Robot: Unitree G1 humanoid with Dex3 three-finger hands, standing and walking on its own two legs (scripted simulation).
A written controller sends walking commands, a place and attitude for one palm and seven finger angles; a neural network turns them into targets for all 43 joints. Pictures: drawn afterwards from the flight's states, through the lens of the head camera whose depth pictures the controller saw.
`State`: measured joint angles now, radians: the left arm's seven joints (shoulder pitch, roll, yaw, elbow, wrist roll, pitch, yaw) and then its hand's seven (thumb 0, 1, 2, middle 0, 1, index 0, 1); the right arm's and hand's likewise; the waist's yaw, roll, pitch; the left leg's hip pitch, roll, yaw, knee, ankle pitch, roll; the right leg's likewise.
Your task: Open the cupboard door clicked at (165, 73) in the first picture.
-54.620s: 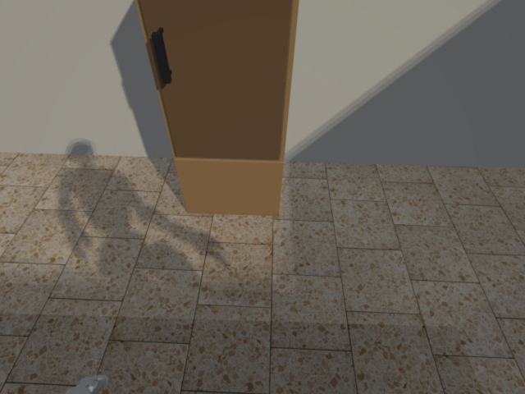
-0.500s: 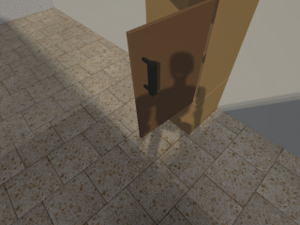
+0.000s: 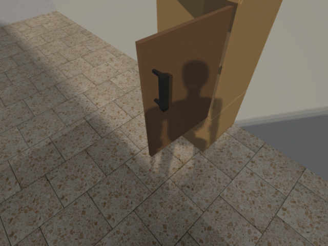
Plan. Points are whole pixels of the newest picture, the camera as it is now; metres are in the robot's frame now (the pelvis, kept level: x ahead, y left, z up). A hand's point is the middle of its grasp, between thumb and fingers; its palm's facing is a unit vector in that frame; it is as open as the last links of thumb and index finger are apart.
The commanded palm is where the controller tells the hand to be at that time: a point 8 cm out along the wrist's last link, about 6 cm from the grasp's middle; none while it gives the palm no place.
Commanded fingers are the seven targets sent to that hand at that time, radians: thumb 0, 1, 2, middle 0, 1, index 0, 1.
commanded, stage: look to check the result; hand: left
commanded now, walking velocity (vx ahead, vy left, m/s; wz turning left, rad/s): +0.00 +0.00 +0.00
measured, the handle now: (159, 90) +0.58 +0.05 +0.04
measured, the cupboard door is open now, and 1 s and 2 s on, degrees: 86 86 86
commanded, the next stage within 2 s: stand and wait in 0.50 s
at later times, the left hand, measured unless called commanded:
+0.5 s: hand out of the picture +0.01 +0.16 -0.17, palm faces +0.05 -0.98 -0.19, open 7.4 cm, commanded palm none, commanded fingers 0.00 0.90 0.90 -0.20 -0.30 -0.20 -0.30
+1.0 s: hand out of the picture +0.02 +0.16 -0.17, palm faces +0.05 -0.98 -0.20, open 7.4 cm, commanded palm none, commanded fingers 0.00 0.90 0.90 -0.20 -0.30 -0.20 -0.30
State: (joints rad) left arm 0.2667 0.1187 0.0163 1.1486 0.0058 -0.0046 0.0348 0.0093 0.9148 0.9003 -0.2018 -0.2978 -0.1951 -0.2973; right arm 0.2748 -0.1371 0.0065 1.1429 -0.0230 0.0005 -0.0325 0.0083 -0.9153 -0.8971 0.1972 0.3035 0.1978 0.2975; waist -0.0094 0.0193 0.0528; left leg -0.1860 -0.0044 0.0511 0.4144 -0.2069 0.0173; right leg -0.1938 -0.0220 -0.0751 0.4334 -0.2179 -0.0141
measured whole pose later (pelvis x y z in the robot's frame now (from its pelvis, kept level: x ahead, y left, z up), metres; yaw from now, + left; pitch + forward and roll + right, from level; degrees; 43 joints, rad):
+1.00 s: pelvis +0.02 -0.01 +0.00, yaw +1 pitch -1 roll +0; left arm 0.26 0.13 0.01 1.15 0.00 -0.01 0.03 0.01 0.91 0.90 -0.20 -0.30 -0.19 -0.30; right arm 0.25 -0.15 0.01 1.16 -0.02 0.00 -0.04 0.01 -0.91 -0.90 0.20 0.30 0.20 0.30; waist -0.01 0.02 0.06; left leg -0.14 0.01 0.03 0.38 -0.22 0.00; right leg -0.14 0.00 -0.09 0.39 -0.23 -0.03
